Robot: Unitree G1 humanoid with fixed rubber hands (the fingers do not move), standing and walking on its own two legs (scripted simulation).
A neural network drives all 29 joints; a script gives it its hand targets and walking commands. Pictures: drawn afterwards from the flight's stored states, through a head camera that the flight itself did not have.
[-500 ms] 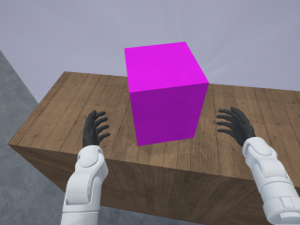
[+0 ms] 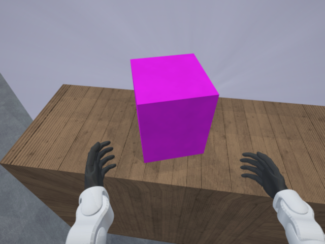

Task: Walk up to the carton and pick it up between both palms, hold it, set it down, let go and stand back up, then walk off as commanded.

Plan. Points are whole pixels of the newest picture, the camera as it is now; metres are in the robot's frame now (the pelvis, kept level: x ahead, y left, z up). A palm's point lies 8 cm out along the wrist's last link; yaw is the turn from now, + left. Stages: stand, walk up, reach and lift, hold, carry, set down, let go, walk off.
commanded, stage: set down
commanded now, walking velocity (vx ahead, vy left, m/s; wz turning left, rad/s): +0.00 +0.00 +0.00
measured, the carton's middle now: (168, 108) +0.52 +0.06 +0.05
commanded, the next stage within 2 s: none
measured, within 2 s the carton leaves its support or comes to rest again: neither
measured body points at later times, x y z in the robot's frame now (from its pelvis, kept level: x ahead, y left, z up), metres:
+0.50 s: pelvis +0.01 +0.00 +0.00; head +0.02 +0.01 +0.45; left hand +0.22 +0.19 +0.07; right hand +0.27 -0.23 +0.01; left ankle +0.02 +0.16 -0.74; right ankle +0.06 -0.08 -0.74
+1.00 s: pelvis +0.03 +0.01 +0.00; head +0.05 +0.02 +0.45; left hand +0.23 +0.19 +0.02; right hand +0.28 -0.23 +0.00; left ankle +0.02 +0.16 -0.74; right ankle +0.06 -0.08 -0.74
